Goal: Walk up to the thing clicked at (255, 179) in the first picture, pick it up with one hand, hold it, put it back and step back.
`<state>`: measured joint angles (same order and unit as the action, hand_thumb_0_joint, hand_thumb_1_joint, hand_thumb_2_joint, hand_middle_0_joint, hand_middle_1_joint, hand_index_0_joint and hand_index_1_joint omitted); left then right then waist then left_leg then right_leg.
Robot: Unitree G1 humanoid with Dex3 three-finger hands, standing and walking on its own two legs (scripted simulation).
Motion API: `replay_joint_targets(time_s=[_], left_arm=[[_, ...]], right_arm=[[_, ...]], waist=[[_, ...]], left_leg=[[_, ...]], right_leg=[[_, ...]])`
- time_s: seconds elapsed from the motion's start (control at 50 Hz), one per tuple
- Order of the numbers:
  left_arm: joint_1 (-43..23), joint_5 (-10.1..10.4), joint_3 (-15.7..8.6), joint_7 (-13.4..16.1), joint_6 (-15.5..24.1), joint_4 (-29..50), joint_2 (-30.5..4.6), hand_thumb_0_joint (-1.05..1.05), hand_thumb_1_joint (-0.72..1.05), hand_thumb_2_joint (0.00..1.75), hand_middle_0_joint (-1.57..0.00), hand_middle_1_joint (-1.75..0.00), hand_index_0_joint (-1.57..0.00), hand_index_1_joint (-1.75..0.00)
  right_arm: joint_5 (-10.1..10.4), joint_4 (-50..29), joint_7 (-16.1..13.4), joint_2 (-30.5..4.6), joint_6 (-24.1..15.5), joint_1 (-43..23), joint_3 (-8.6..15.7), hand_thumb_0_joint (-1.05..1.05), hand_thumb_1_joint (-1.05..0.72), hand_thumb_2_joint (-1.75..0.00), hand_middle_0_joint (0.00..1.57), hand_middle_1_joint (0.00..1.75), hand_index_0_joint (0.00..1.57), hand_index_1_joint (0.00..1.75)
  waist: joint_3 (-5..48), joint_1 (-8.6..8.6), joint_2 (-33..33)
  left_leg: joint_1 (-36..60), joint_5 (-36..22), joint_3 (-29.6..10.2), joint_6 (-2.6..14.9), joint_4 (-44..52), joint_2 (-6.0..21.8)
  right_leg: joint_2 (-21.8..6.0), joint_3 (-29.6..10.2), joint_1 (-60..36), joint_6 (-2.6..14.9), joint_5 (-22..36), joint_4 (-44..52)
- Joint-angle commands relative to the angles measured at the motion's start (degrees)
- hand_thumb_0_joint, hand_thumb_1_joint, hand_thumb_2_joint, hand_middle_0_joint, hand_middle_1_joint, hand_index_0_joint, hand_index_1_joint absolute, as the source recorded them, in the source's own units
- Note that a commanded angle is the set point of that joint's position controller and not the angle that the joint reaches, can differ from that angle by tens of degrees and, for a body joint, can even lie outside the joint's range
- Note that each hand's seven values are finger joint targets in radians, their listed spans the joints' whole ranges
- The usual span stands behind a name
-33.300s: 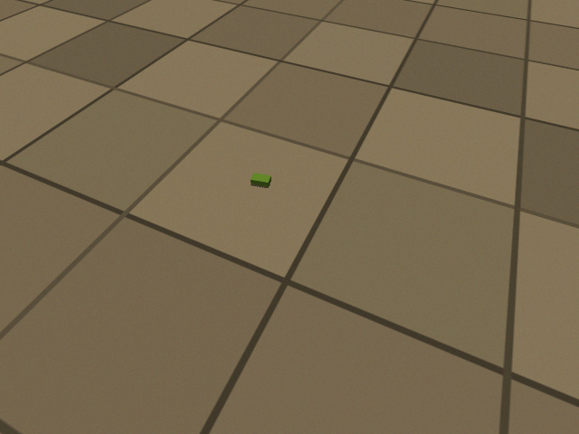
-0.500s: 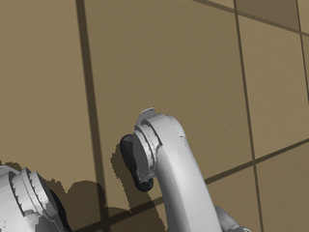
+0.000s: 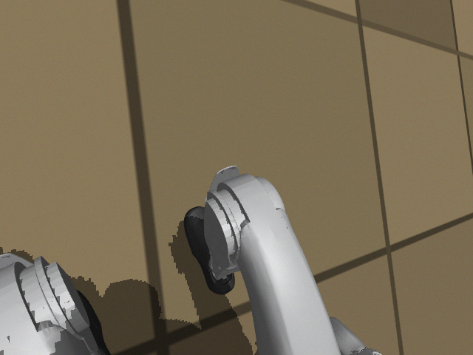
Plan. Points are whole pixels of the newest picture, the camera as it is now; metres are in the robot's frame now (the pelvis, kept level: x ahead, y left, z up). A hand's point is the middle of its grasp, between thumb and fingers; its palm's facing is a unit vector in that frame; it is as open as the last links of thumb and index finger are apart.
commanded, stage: close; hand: left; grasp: from above
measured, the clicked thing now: out of the picture +0.51 +0.33 -0.29
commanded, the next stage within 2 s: settle in 0.08 s
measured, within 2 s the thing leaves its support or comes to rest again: neither
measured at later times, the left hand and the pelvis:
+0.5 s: hand out of the picture +0.50 +0.33 -0.23, palm faces -0.42 -0.11 -0.90, open 7.7 cm; pelvis +0.00 +0.00 +0.00, yaw +0 degrees
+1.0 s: hand out of the picture +0.49 +0.34 -0.14, palm faces -0.44 -0.07 -0.90, open 7.7 cm; pelvis -0.01 +0.00 +0.02, yaw +4 degrees
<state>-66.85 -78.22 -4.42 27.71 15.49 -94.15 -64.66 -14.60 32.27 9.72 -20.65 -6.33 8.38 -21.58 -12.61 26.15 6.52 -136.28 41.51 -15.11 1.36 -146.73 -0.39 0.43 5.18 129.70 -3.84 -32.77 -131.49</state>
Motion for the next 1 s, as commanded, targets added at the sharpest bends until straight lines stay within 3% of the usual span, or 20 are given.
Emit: replay_joint_targets(time_s=[0.0,0.04,0.08,0.16,0.22,0.26,0.32,0.38,0.4,0.44,0.46,0.52,0.6,0.62,0.64,0.68,0.78,0.86,0.9,0.98], left_arm=[[-15.16,0.89,-1.49,2.38,-0.15,7.65,-13.33,0.0,0.84,0.09,-1.13,-0.12,-1.15,-0.1],[-13.01,1.34,-0.17,1.81,-0.34,4.82,-11.21,0.0,0.84,0.11,-1.13,-0.14,-1.15,-0.11],[-16.27,1.08,-1.54,2.25,0.01,9.24,-14.15,0.0,0.86,0.12,-1.15,-0.13,-1.17,-0.1],[-13.33,1.36,-0.04,1.85,-0.57,4.7,-11.26,0.0,0.89,0.12,-1.17,-0.12,-1.19,-0.1],[-15.66,1.1,-0.95,1.85,-0.8,7.75,-13.69,0.0,0.77,0.07,-1.15,-0.07,-1.17,-0.05],[-15.48,1.33,-1.04,1.1,-1.18,8.09,-12.51,0.0,0.76,0.07,-1.15,-0.06,-1.16,-0.04],[-17.11,1.59,-2.73,0.54,-0.96,12.49,-14.57,0.0,0.78,0.07,-1.17,-0.04,-1.18,-0.03],[-18.77,1.3,-5.27,0.22,-1.02,17.09,-17.1,0.0,0.79,0.06,-1.18,-0.02,-1.19,-0.01],[-16.45,1.27,-4.92,-0.45,-1.21,14.69,-15.33,0.0,0.8,0.06,-1.19,-0.01,-1.2,-0.01],[-15.6,0.95,-5.69,-1.25,-1.09,16.1,-15.26,0.0,0.84,0.06,-1.2,-0.03,-1.22,-0.02],[-14.74,1.22,-5.88,-1.51,-1.27,16.85,-15.6,0.0,0.85,0.06,-1.21,-0.03,-1.23,-0.02],[-15.34,1.36,-7.33,-3.03,-1.66,21.0,-15.52,0.0,0.91,0.1,-1.24,-0.07,-1.26,-0.05],[-13.13,2.65,-6.18,-6.41,-2.57,23.34,-11.53,0.0,0.96,0.11,-1.29,-0.07,-1.3,-0.05],[-13.75,3.14,-5.9,-7.38,-2.71,26.0,-10.41,0.0,0.96,0.12,-1.29,-0.08,-1.3,-0.06],[-12.52,3.42,-5.11,-8.37,-2.91,25.78,-8.0,0.0,0.98,0.12,-1.3,-0.08,-1.32,-0.06],[-13.0,4.23,-3.94,-10.49,-3.0,27.81,-6.41,0.0,1.0,0.12,-1.31,-0.06,-1.33,-0.05],[-15.19,5.76,-1.39,-15.48,-2.37,32.61,-2.68,0.0,1.01,0.11,-1.32,-0.06,-1.34,-0.04],[-19.07,6.36,0.53,-16.81,-1.3,35.36,-0.32,0.0,1.01,0.11,-1.33,-0.04,-1.35,-0.03],[-18.78,5.91,0.86,-16.61,-1.11,33.0,-0.56,0.0,0.97,0.1,-1.31,-0.04,-1.32,-0.02],[-21.2,4.66,0.59,-15.13,-1.3,32.84,-1.54,0.0,0.93,0.13,-1.28,-0.04,-1.29,-0.03]], right_arm=[[0.31,1.83,-0.69,-19.4,0.51,11.54,5.69,0.0,-0.89,-0.9,0.2,0.3,0.2,0.3],[0.2,1.48,-0.54,-19.88,0.27,11.62,5.58,0.0,-0.89,-0.9,0.2,0.3,0.2,0.3],[0.43,1.37,-0.98,-20.15,0.48,12.03,5.82,0.0,-0.89,-0.9,0.2,0.3,0.2,0.3],[0.48,1.54,-0.77,-19.72,0.48,12.04,5.71,0.0,-0.89,-0.9,0.2,0.3,0.2,0.3],[0.65,1.3,-1.14,-19.89,0.64,12.34,5.92,0.0,-0.91,-0.9,0.2,0.3,0.2,0.3],[0.47,1.48,-0.94,-20.38,0.28,12.31,6.4,0.0,-0.91,-0.9,0.2,0.3,0.2,0.3],[0.4,1.02,-0.86,-20.0,0.51,12.27,6.23,0.0,-0.91,-0.9,0.2,0.3,0.2,0.3],[0.78,1.13,-0.98,-20.79,0.92,13.33,7.88,0.0,-0.91,-0.9,0.2,0.3,0.2,0.3],[0.88,1.17,-0.79,-20.4,0.88,13.14,7.88,0.0,-0.91,-0.91,0.2,0.3,0.2,0.3],[0.82,0.96,-0.42,-20.2,1.37,14.34,8.25,0.0,-0.91,-0.9,0.2,0.3,0.2,0.3],[1.26,0.5,-0.41,-20.04,1.73,13.78,9.11,0.0,-0.91,-0.9,0.2,0.3,0.2,0.3],[1.5,0.44,-0.35,-20.13,2.58,14.56,10.67,0.0,-0.91,-0.9,0.2,0.3,0.2,0.3],[2.55,0.07,0.09,-18.94,3.39,15.13,12.63,0.0,-0.91,-0.9,0.2,0.3,0.2,0.3],[2.78,0.33,-0.15,-20.19,3.65,15.8,14.26,0.0,-0.91,-0.9,0.2,0.3,0.2,0.3],[3.12,0.42,-0.02,-18.91,4.09,15.93,14.2,0.0,-0.91,-0.9,0.2,0.3,0.2,0.3],[3.61,0.7,-0.23,-18.68,4.91,16.38,15.19,0.0,-0.91,-0.9,0.2,0.3,0.2,0.3],[4.81,0.88,-1.13,-17.77,7.5,16.98,16.32,0.0,-0.91,-0.9,0.2,0.3,0.2,0.3],[5.52,0.14,-1.99,-18.25,8.57,16.61,17.73,0.0,-0.91,-0.9,0.2,0.3,0.2,0.3],[5.79,0.32,-2.35,-17.29,8.8,16.21,17.71,0.0,-0.91,-0.9,0.2,0.3,0.2,0.3],[6.15,-0.16,-2.78,-16.33,8.83,15.81,17.71,0.0,-0.91,-0.9,0.2,0.3,0.2,0.3]], waist=[[37.27,4.59,-34.28],[33.54,5.75,-30.73],[37.58,4.93,-32.62],[35.42,5.43,-31.51],[38.14,4.62,-33.29],[36.76,4.72,-34.69],[38.82,4.21,-34.35],[43.29,3.0,-38.62],[41.11,2.87,-37.81],[41.67,3.13,-38.47],[43.29,1.97,-38.72],[45.76,0.9,-39.98],[46.01,-0.14,-38.22],[46.87,-0.15,-38.75],[46.66,-0.53,-38.7],[47.93,-0.22,-36.81],[48.42,-0.98,-35.41],[49.14,-1.21,-34.6],[48.41,-1.94,-34.19],[51.59,-3.04,-35.14]], left_leg=[[30.73,-17.31,4.01,-2.54,16.32,2.49],[28.01,-15.33,4.31,-2.11,15.94,2.21],[29.74,-16.28,4.15,-2.24,16.53,2.34],[30.03,-16.43,3.7,-2.37,16.62,2.49],[30.8,-16.96,4.2,-2.3,16.83,2.42],[31.44,-16.72,4.13,-2.63,16.38,2.42],[31.39,-17.34,4.46,-2.51,15.94,2.34],[34.65,-19.84,4.76,-3.02,16.29,2.31],[34.5,-20.42,4.63,-3.19,15.82,2.16],[35.21,-21.89,4.62,-3.46,16.22,2.09],[34.79,-21.11,5.09,-3.23,16.69,1.89],[35.93,-21.88,5.5,-3.34,17.1,1.7],[33.62,-19.1,6.89,-2.59,17.98,1.09],[34.82,-19.88,6.82,-2.79,18.52,1.08],[34.91,-20.23,6.63,-3.0,18.69,1.03],[33.47,-19.34,7.45,-2.24,19.11,0.75],[36.5,-19.98,6.01,-2.63,21.31,0.36],[35.89,-16.83,6.47,-2.38,22.53,-0.42],[35.4,-14.7,7.2,-2.08,23.33,-0.65],[36.46,-16.21,8.51,-1.87,23.76,-1.08]], right_leg=[[0.87,9.64,-19.06,4.96,12.24,7.77],[1.02,9.8,-18.94,4.76,11.04,8.23],[1.04,9.64,-20.4,4.9,12.01,8.51],[1.24,10.13,-18.52,4.86,11.44,8.06],[1.04,9.61,-20.59,4.97,12.48,8.25],[0.5,9.44,-17.38,5.13,11.33,7.56],[0.46,9.26,-19.37,5.2,11.99,8.43],[0.35,8.83,-20.14,5.67,13.68,8.15],[0.06,8.83,-18.29,5.84,13.53,7.63],[0.04,8.99,-18.51,5.84,14.03,7.69],[0.52,9.03,-19.88,6.09,13.66,7.96],[-0.01,8.51,-19.24,6.32,13.86,8.53],[0.09,7.79,-19.76,6.59,12.09,9.7],[-0.19,7.67,-18.85,6.54,12.37,10.05],[-0.39,7.8,-18.04,6.82,12.26,10.15],[-0.22,7.41,-19.74,6.54,12.43,10.73],[-0.72,7.12,-16.79,7.01,11.21,11.18],[-0.94,6.53,-16.38,7.04,9.91,11.99],[-0.77,6.24,-15.55,7.05,8.39,12.12],[-0.79,5.58,-17.05,6.94,9.99,12.24]])
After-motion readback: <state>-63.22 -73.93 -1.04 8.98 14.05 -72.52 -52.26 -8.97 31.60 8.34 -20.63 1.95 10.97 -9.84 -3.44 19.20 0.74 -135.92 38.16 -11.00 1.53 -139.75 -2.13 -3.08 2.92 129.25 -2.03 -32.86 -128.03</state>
